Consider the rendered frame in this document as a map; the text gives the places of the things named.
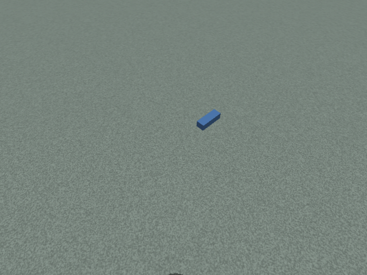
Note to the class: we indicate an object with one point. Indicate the carton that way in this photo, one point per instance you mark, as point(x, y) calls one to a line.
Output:
point(208, 119)

